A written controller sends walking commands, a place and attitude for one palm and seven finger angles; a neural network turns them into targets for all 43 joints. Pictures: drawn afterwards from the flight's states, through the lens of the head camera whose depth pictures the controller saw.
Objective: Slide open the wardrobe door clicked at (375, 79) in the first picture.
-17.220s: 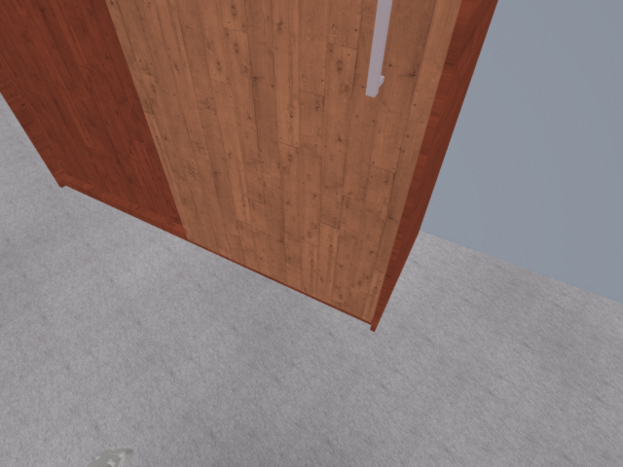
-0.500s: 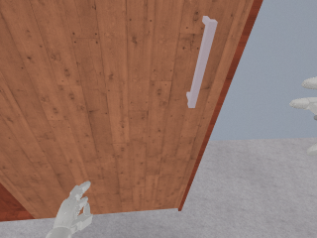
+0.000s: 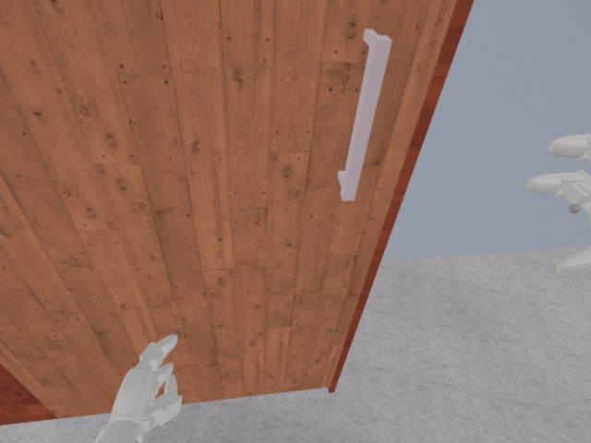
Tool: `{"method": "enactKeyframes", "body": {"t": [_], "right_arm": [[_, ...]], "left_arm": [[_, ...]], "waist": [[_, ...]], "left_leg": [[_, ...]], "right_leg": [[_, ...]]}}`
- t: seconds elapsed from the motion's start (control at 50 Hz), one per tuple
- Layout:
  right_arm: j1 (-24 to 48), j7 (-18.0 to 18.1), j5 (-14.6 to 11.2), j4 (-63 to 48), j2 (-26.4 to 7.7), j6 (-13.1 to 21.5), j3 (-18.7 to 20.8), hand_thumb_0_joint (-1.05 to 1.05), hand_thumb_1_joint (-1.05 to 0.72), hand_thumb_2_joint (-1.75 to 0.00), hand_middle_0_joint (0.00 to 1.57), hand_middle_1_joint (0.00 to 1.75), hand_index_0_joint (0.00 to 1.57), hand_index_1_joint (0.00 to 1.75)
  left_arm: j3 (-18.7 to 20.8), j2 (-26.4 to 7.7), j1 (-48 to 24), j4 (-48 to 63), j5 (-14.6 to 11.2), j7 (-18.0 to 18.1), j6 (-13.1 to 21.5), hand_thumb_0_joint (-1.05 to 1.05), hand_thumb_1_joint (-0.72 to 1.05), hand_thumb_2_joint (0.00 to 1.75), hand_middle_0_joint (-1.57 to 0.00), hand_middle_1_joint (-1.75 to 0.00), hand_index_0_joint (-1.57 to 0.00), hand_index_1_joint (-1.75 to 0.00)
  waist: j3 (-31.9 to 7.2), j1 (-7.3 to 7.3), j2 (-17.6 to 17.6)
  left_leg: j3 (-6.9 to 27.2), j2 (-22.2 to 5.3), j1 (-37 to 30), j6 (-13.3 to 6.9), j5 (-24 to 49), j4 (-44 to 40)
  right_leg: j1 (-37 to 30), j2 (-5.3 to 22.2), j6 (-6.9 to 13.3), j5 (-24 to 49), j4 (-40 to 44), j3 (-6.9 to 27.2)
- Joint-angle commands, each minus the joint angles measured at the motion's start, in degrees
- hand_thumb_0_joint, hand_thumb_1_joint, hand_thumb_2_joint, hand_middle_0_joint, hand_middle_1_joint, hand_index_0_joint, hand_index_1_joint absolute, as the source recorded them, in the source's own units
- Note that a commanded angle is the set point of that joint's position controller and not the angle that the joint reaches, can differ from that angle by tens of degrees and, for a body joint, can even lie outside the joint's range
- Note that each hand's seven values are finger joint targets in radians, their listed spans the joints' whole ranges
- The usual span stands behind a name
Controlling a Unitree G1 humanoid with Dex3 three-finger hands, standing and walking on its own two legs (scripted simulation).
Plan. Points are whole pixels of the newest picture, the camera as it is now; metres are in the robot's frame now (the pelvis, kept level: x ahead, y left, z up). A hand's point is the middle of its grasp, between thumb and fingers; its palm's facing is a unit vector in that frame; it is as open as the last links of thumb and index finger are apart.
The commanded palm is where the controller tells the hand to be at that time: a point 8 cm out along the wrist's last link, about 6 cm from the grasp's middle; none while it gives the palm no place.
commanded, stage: move the hooked fingers beside the handle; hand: right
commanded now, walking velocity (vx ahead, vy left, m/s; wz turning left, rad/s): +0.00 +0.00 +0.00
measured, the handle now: (357, 123) +0.46 -0.07 +0.25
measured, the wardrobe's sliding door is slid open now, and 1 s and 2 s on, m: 0.00 0.00 0.00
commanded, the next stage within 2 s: none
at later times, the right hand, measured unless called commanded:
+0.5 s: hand (509, 186) +0.33 -0.23 +0.25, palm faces -0.03 +0.99 -0.12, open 14.0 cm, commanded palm +0.30 -0.26 +0.27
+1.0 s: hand (463, 169) +0.36 -0.18 +0.25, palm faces -0.07 +0.99 -0.08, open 14.0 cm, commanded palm +0.34 -0.23 +0.26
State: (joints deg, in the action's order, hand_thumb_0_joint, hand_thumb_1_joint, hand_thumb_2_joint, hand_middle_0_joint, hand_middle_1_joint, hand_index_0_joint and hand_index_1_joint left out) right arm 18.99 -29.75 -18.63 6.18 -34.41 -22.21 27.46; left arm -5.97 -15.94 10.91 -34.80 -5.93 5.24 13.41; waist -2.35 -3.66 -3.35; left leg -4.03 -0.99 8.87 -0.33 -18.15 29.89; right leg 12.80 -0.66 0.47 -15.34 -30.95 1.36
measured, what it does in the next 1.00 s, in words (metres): stands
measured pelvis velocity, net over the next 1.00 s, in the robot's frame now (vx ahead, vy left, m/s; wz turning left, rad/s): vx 0.01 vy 0.01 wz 0.01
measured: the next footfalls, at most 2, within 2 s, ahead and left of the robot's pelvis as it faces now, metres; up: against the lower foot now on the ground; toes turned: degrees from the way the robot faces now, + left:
none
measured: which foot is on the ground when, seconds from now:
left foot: down 0.00-1.00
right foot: down 0.00-1.00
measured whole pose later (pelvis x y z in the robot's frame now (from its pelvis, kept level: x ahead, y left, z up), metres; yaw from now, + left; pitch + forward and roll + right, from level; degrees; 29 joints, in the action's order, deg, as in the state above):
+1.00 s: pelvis +0.01 +0.01 +0.00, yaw +1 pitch -2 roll -1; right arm 29.2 -17.5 -15.4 10.3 -25.2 -24.1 16.6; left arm -4.5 -15.6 10.6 -36.4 -5.7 6.0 9.3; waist -3.0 -1.3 -2.5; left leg -3.4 -0.8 9.6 -1.1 -19.3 31.2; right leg 12.3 -0.4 -0.2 -15.5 -30.1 0.8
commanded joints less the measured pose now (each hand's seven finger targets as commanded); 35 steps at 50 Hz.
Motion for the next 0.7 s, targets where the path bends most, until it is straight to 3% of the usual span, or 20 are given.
{"method": "enactKeyframes", "body": {"t": [0.0, 0.04, 0.08, 0.1, 0.14, 0.16, 0.28, 0.36, 0.44, 0.46, 0.48, 0.52, 0.56, 0.64, 0.66, 0.68], "right_arm": [[24.2, 1.5, -0.1, -14.3, -14.6, 3.8, 2.0, 0.0, 0.5, -0.3, 0.3, 1.2, 0.3, 1.2], [24.1, 2.3, 0.0, -13.6, -15.3, 3.9, 3.2, 0.0, 0.5, -0.3, 0.3, 1.2, 0.3, 1.2], [23.1, 3.1, -0.1, -11.4, -15.1, 3.7, 3.7, 0.0, 0.5, -0.3, 0.3, 1.2, 0.3, 1.2], [24.1, 3.4, -0.2, -12.5, -14.0, 3.7, 2.7, 0.0, 0.5, -0.3, 0.3, 1.2, 0.3, 1.2], [22.0, 4.2, 0.0, -11.3, -15.0, 2.9, 4.4, 0.0, 0.5, -0.3, 0.3, 1.2, 0.3, 1.2], [20.0, 4.6, 0.1, -9.6, -15.6, 2.6, 5.0, 0.0, 0.5, -0.3, 0.3, 1.2, 0.3, 1.2], [22.3, 5.8, 0.4, -15.4, -12.5, 2.4, 2.3, 0.0, 0.5, -0.3, 0.3, 1.2, 0.3, 1.2], [22.1, 6.6, 0.5, -10.4, -12.2, 1.6, 2.0, 0.0, 0.5, -0.3, 0.3, 1.2, 0.3, 1.2], [28.4, 7.7, 1.4, -11.9, -9.4, 1.4, -1.9, 0.0, 0.5, -0.3, 0.3, 1.2, 0.3, 1.2], [28.2, 8.0, 1.2, -12.9, -8.8, 1.8, -2.5, 0.0, 0.5, -0.3, 0.3, 1.2, 0.3, 1.2], [29.0, 8.4, 1.6, -14.6, -9.8, 2.0, -1.6, 0.0, 0.5, -0.3, 0.3, 1.2, 0.3, 1.2], [30.5, 8.9, 1.4, -14.4, -7.4, 2.2, -3.5, 0.0, 0.5, -0.3, 0.3, 1.2, 0.3, 1.2], [25.6, 9.6, 1.3, -10.9, -10.6, 1.8, 0.6, 0.0, 0.5, -0.3, 0.3, 1.2, 0.3, 1.2], [27.5, 10.2, 1.8, -10.1, -8.2, 0.9, -1.6, 0.0, 0.5, -0.3, 0.3, 1.2, 0.3, 1.2], [26.3, 10.5, 1.7, -9.0, -9.0, 0.7, -0.8, 0.0, 0.5, -0.3, 0.3, 1.2, 0.3, 1.2], [27.6, 10.5, 2.1, -9.4, -9.2, 0.7, -1.1, 0.0, 0.5, -0.3, 0.3, 1.2, 0.3, 1.2]], "left_arm": [[3.2, -6.1, -9.3, 10.3, 0.0, 0.7, 3.7, 0.0, 0.9, 0.9, -0.2, -0.3, -0.2, -0.3], [3.2, -6.1, -8.9, 10.0, 0.2, 0.8, 3.5, 0.0, 0.9, 0.9, -0.2, -0.3, -0.2, -0.3], [3.3, -6.4, -8.6, 9.3, 0.3, 0.8, 3.1, 0.0, 0.9, 0.9, -0.2, -0.3, -0.2, -0.3], [3.3, -6.2, -9.0, 9.6, 0.4, 0.7, 3.2, 0.0, 0.9, 0.9, -0.2, -0.3, -0.2, -0.3], [3.4, -6.2, -8.9, 9.7, 0.5, 0.6, 3.0, 0.0, 0.9, 0.9, -0.2, -0.3, -0.2, -0.3], [3.5, -6.4, -8.4, 9.2, 0.5, 0.5, 2.6, 0.0, 0.9, 0.9, -0.2, -0.3, -0.2, -0.3], [3.6, -6.0, -9.4, 10.4, 0.3, 0.4, 2.3, 0.0, 0.9, 0.9, -0.2, -0.3, -0.2, -0.3], [3.8, -6.4, -8.5, 9.0, 0.5, 0.8, 1.8, 0.0, 0.9, 0.9, -0.2, -0.3, -0.2, -0.3], [3.8, -6.0, -9.0, 9.0, 0.2, 1.0, 1.7, 0.0, 0.9, 0.9, -0.2, -0.3, -0.2, -0.3], [3.9, -6.0, -8.9, 8.9, 0.2, 1.0, 1.7, 0.0, 0.9, 0.9, -0.2, -0.3, -0.2, -0.3], [4.0, -6.1, -9.2, 9.2, 0.4, 1.1, 1.7, 0.0, 0.9, 0.9, -0.2, -0.3, -0.2, -0.3], [3.7, -5.7, -9.3, 9.0, 0.5, 1.1, 1.7, 0.0, 0.9, 0.9, -0.2, -0.3, -0.2, -0.3], [4.1, -6.2, -8.7, 8.5, 0.7, 1.0, 1.2, 0.0, 0.9, 0.9, -0.2, -0.3, -0.2, -0.3], [4.0, -5.8, -9.5, 9.1, 0.5, 0.8, 0.5, 0.0, 0.9, 0.9, -0.2, -0.3, -0.2, -0.3], [4.2, -6.1, -9.1, 8.8, 0.5, 0.8, 0.3, 0.0, 0.9, 0.9, -0.2, -0.3, -0.2, -0.3], [4.2, -6.2, -9.3, 8.9, 0.4, 0.9, 0.0, 0.0, 0.9, 0.9, -0.2, -0.3, -0.2, -0.3]], "waist": [[-10.3, 1.43, -4.3], [-11.2, 1.22, -4.0], [-10.2, 1.38, -0.5], [-10.6, 1.18, -1.1], [-10.9, 0.56, -1.1], [-10.6, 0.44, 0.4], [-12.7, 0.93, -1.1], [-9.7, 1.32, 1.6], [-10.2, 2.2, -1.3], [-10.8, 2.33, -0.2], [-12.6, 1.89, -2.0], [-12.5, 2.27, -0.8], [-13.0, 1.13, 1.9], [-12.5, 1.46, 1.1], [-12.3, 1.46, 3.1], [-12.6, 1.68, 2.9]], "left_leg": [[1.7, -1.2, 5.8, -1.1, 13.3, -4.7], [1.3, -1.1, 5.5, -1.2, 13.0, -4.5], [1.3, -1.1, 5.2, -1.0, 13.1, -4.8], [1.2, -1.2, 5.1, -1.1, 13.7, -4.3], [1.2, -1.2, 4.6, -1.1, 15.0, -3.9], [1.3, -1.3, 3.9, -1.0, 15.6, -4.3], [1.4, -1.4, 3.6, -1.0, 18.5, -3.4], [1.5, -1.3, 4.9, -0.7, 17.2, -4.2], [1.6, -1.4, 5.9, -0.9, 16.1, -3.8], [1.6, -1.5, 5.3, -0.8, 17.0, -4.0], [1.5, -1.6, 4.5, -1.1, 17.4, -3.4], [1.4, -1.5, 4.6, -1.1, 18.3, -3.2], [1.8, -1.4, 3.3, -0.8, 19.5, -3.6], [1.8, -1.8, 3.3, -0.8, 20.5, -3.0], [1.9, -1.7, 3.0, -0.6, 21.3, -3.4], [2.0, -1.9, 2.9, -0.6, 21.5, -3.3]], "right_leg": [[-10.4, 0.5, 1.8, 8.9, 3.8, 3.2], [-10.8, 0.7, 1.6, 8.8, 4.1, 3.4], [-9.4, 0.9, 1.7, 8.7, 4.1, 3.3], [-9.8, 0.8, 1.7, 9.3, 4.2, 3.5], [-9.5, 0.8, 1.7, 10.4, 4.0, 3.2], [-8.7, 0.9, 1.8, 10.9, 3.7, 2.7], [-10.3, 1.0, 1.8, 13.2, 3.2, 2.3], [-8.8, 1.1, 1.9, 11.5, 3.1, 2.2], [-9.9, 0.9, 1.7, 10.8, 3.4, 2.4], [-10.4, 1.1, 1.8, 11.5, 3.1, 2.2], [-11.0, 0.9, 1.7, 12.2, 3.2, 2.4], [-11.4, 0.9, 1.8, 12.9, 3.1, 2.6], [-10.4, 1.0, 2.0, 13.5, 2.7, 2.1], [-9.6, 0.8, 1.9, 13.8, 2.9, 1.5], [-9.2, 0.9, 2.0, 14.1, 2.4, 1.4], [-9.1, 0.8, 2.0, 13.9, 2.5, 1.0]]}}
